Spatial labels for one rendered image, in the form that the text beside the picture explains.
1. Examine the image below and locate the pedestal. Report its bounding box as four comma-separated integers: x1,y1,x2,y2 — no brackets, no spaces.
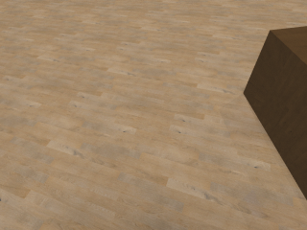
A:
244,26,307,200

